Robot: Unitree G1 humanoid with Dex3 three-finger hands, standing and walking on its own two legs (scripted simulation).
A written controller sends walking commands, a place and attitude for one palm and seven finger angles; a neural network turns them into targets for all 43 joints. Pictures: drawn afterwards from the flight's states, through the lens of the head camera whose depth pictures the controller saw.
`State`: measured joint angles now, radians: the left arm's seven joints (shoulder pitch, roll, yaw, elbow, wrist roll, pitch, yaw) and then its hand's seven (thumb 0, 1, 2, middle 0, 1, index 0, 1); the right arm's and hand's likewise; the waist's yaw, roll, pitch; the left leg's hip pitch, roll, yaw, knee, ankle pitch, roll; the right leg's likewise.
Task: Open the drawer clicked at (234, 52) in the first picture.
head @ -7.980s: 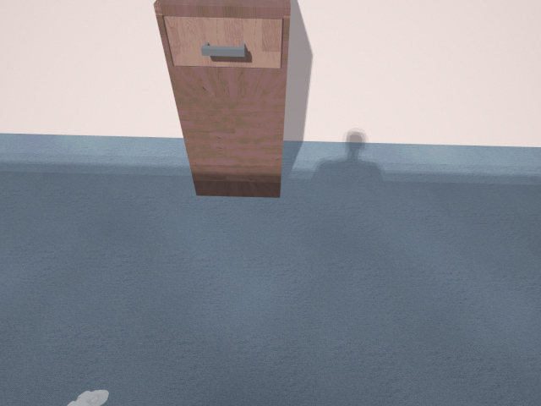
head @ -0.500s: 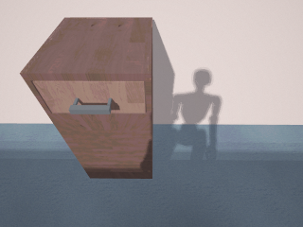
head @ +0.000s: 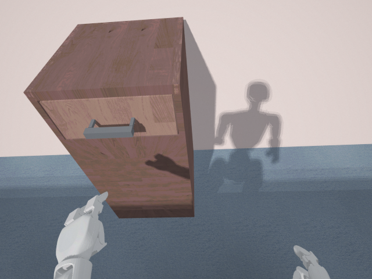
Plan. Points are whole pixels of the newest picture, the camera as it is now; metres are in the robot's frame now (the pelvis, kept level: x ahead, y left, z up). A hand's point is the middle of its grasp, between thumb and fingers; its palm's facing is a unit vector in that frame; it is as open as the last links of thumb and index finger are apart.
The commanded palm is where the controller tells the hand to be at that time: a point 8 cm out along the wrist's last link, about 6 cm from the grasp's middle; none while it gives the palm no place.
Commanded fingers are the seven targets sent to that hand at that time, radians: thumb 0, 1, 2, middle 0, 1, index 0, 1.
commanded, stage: raise the hand with hooked fingers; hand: left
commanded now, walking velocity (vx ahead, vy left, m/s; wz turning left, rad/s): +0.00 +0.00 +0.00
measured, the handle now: (110, 127) +0.52 +0.26 +0.01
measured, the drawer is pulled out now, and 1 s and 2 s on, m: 0.00 0.00 0.00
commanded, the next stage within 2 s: move the hooked fingers above the handle in 1.66 s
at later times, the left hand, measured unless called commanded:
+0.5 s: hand (88, 229) +0.22 +0.22 +0.01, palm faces +0.04 -0.11 -0.99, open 10.4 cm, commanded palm +0.19 +0.23 +0.07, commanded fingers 0.00 0.01 0.52 -0.26 -0.87 -0.26 -0.87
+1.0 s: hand (67, 191) +0.27 +0.26 +0.09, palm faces +0.09 -0.09 -0.99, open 13.3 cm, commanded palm +0.24 +0.26 +0.15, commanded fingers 0.00 -0.50 0.30 -0.30 -1.20 -0.30 -1.20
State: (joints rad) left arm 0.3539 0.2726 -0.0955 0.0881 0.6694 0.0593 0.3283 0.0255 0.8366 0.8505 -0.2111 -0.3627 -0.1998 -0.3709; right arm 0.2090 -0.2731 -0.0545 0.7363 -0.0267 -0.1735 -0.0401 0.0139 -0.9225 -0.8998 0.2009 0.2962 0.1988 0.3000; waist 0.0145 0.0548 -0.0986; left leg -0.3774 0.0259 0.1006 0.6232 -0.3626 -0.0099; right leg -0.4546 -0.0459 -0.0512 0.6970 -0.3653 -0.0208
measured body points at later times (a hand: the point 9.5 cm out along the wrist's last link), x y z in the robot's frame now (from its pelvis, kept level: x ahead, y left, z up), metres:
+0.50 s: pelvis -0.02 -0.01 -0.01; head +0.00 -0.04 +0.44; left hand +0.21 +0.23 +0.07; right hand +0.19 -0.19 -0.12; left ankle -0.03 +0.13 -0.72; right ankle -0.01 -0.10 -0.72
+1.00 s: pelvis -0.01 +0.02 +0.01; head +0.01 -0.01 +0.46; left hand +0.26 +0.26 +0.14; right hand +0.21 -0.19 -0.09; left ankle -0.03 +0.13 -0.72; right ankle -0.01 -0.10 -0.72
